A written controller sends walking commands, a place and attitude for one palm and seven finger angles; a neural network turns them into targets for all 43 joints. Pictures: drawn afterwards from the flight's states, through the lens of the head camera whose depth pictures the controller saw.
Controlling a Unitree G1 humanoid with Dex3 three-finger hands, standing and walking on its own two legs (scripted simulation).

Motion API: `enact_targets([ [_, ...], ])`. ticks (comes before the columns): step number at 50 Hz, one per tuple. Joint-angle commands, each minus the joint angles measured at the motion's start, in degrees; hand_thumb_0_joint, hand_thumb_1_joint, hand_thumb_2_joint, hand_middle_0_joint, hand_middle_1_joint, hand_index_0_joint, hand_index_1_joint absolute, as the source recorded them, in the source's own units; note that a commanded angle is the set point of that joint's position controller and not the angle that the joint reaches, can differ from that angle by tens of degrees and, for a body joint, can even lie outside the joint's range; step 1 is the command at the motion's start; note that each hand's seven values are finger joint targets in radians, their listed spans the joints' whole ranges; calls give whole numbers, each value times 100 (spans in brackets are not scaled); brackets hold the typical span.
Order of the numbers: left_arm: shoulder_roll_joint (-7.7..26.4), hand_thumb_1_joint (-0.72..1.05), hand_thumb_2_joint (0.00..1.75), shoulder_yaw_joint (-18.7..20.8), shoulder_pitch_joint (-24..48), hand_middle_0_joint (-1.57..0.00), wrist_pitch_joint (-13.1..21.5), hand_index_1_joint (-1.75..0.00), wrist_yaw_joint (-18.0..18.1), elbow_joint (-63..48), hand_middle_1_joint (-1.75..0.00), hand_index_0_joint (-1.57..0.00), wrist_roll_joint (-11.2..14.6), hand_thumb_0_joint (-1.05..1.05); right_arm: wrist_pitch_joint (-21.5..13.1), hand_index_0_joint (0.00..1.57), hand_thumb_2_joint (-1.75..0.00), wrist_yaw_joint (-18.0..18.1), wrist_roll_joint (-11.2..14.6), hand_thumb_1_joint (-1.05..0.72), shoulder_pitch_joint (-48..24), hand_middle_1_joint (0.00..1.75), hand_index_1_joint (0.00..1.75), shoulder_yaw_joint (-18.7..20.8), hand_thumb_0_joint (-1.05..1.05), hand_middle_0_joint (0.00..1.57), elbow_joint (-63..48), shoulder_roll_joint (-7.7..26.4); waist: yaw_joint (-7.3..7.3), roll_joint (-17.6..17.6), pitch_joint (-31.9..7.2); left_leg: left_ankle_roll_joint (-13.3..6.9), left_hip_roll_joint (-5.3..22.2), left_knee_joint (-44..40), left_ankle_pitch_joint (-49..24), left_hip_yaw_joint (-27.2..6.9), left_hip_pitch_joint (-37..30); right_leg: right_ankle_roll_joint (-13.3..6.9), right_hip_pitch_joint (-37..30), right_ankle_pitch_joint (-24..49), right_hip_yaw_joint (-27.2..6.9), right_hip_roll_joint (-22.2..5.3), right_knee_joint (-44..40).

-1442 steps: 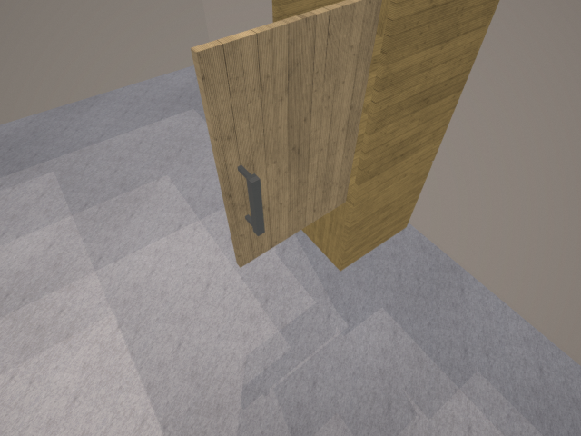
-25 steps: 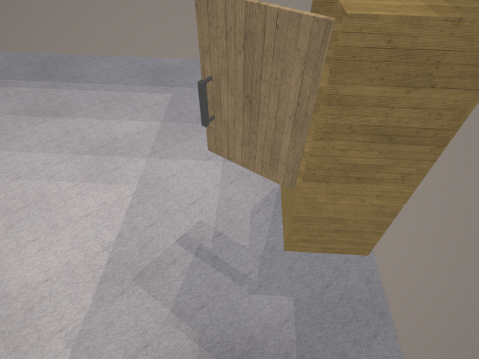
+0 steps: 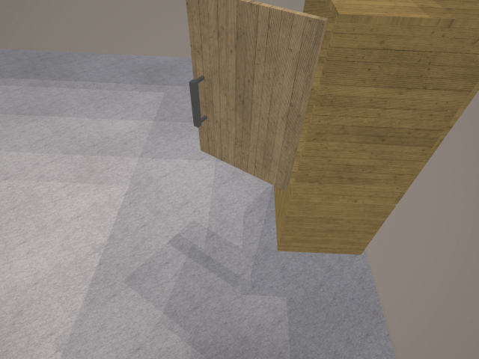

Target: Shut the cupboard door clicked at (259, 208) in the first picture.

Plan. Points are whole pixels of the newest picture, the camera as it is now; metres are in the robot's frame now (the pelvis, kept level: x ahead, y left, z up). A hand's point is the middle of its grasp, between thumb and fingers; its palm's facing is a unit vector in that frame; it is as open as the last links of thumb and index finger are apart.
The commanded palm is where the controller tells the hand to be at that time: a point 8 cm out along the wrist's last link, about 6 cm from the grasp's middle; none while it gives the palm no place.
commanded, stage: look to check the result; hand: left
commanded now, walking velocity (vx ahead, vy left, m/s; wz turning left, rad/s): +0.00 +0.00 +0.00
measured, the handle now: (199, 102) +0.91 +0.18 -0.09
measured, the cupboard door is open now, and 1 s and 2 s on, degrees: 59 59 59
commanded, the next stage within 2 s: walk to a spot facing it in 0.48 s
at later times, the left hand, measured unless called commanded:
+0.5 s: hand out of the picture +0.02 +0.18 -0.18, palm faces +0.00 -0.98 -0.22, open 7.4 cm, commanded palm none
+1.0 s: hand out of the picture +0.03 +0.21 -0.21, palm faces +0.19 -0.96 -0.22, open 7.4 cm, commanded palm none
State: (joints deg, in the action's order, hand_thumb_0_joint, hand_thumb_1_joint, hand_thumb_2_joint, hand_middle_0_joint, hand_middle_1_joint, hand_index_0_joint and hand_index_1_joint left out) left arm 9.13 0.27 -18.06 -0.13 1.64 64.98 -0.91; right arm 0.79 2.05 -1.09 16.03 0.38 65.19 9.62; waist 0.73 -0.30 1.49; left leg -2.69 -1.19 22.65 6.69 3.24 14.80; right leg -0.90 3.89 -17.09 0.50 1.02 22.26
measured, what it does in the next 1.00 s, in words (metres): stands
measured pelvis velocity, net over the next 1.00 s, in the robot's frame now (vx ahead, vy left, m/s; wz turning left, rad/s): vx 0.03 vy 0.01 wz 0.18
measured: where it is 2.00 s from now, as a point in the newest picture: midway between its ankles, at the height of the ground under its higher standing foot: outside the picture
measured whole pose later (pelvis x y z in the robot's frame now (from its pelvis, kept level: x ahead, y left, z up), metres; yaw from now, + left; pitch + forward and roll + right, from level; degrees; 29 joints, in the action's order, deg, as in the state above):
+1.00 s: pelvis +0.03 +0.01 -0.03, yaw +10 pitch -2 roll +0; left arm 12.1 3.3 -14.3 -2.2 1.8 56.6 -1.2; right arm 3.0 -0.1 -1.8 12.9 2.5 56.4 11.0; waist 1.6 -2.4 6.9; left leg -2.5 -0.6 41.1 14.7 4.0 21.6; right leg 0.5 9.1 -31.3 8.7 -3.8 46.1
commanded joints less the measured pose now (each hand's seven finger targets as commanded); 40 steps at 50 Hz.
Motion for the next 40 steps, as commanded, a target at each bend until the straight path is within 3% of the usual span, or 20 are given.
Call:
enact_targets([
  [1,685,90,90,114,-392,-20,67,-30,51,-85,-30,-20,21,0,-97,20,-90,32,31,-90,158,30,30,103,0,20,-192,767,-29,-49,328,19,709,-353,-75,-815,-615,-191,873,334,-501,-600,-619],
  [26,993,90,90,128,13,-20,90,-30,28,-109,-30,-20,14,0,-122,20,-90,22,36,-90,-431,30,30,110,0,20,-231,1099,-39,32,184,35,759,-290,-643,-777,-900,-151,595,921,-548,-680,-738],
  [28,1054,90,90,145,7,-20,108,-30,28,-130,-30,-20,10,0,-140,20,-90,24,49,-90,-420,30,30,118,0,20,-253,1148,-46,-27,-47,21,780,-234,-875,-767,-1018,-148,469,1147,-532,-693,-718],
  [30,1059,90,90,140,78,-20,105,-30,33,-140,-30,-20,16,0,-138,20,-90,24,37,-90,-453,30,30,108,0,20,-235,1151,-30,-6,-18,34,779,-232,-923,-754,-1005,-143,441,1243,-539,-697,-707],
  [33,799,90,90,144,-94,-20,25,-30,77,-169,-30,-20,20,0,-69,20,-90,3,37,-90,-316,30,30,54,0,20,-271,806,-56,-33,37,76,697,23,-1236,-736,-710,-67,334,1533,-315,-772,-377],
  [36,983,90,90,266,-138,-20,-43,-30,108,-328,-30,-20,19,0,6,20,-90,-22,13,-90,-316,30,30,121,0,20,-426,878,-105,-18,-30,73,624,405,-1342,-793,-241,-145,151,1708,-188,-925,36],
  [38,1084,90,90,360,-175,-20,-54,-30,119,-481,-30,-20,-1,0,33,20,-90,-38,20,-90,-335,30,30,176,0,20,-578,885,-147,-280,-138,102,487,844,-1348,-710,121,-292,-78,2169,-205,-1139,194],
  [39,1154,90,90,404,-180,-20,-72,-30,124,-572,-30,-20,-4,0,60,20,-90,-52,15,-90,-391,30,30,193,0,20,-667,843,-180,-492,-11,152,354,1243,-945,-568,436,-436,-127,2449,-281,-1377,188],
  [40,1180,90,90,434,-219,-20,-72,-30,123,-658,-30,-20,-18,0,93,20,-90,-69,-6,-90,-488,30,30,212,0,20,-791,792,-227,-736,100,229,216,1847,135,-374,804,-649,-211,3059,-432,-1679,152],
])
